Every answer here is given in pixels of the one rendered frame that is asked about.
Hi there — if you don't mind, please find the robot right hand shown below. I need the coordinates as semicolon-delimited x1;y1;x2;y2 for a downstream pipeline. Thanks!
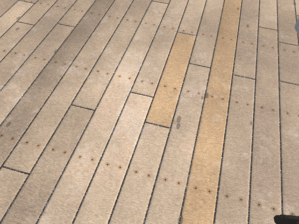
274;215;299;224

